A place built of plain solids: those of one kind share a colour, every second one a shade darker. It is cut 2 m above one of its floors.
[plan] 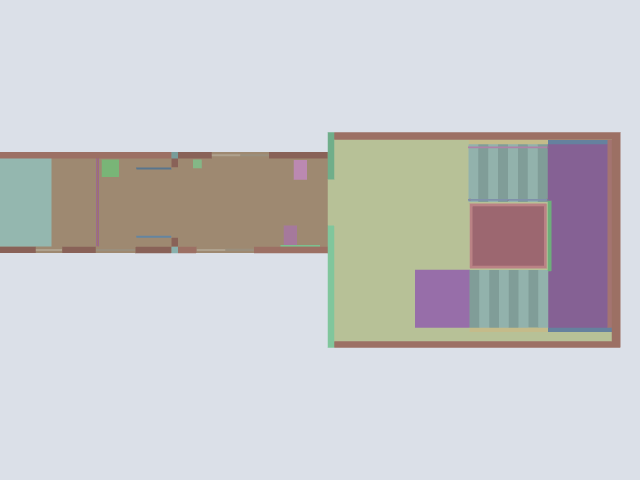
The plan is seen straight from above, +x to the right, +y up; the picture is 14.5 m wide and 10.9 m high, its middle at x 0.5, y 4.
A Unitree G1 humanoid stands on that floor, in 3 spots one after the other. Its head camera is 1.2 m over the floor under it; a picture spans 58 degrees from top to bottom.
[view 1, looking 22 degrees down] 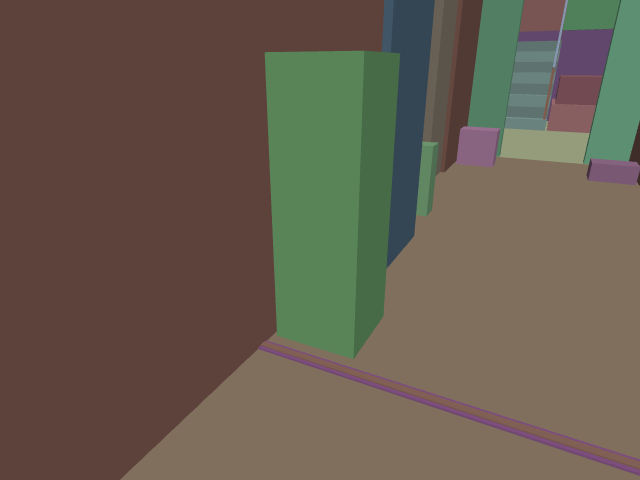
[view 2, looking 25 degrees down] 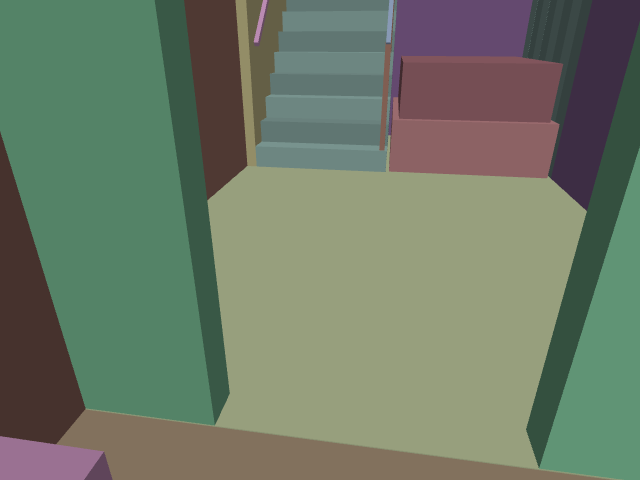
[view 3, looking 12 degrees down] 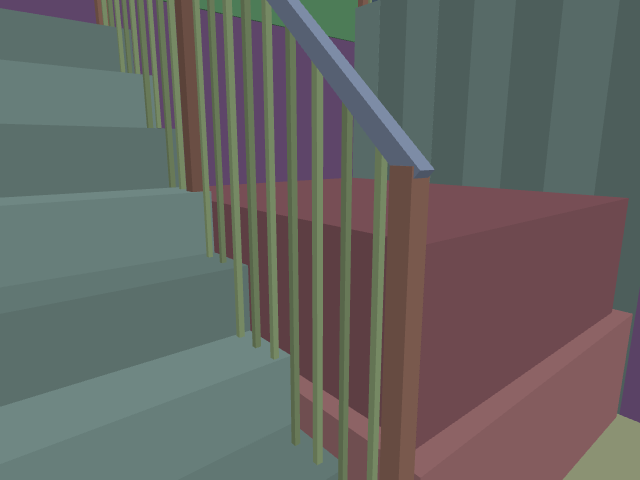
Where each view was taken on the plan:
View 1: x -5.92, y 4.85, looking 27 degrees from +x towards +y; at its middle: corr_fan_body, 1.78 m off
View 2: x -0.33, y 4.85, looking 9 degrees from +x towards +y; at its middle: floor_slab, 2.84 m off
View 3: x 3.42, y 5.52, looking -40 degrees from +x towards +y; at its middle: balusters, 0.97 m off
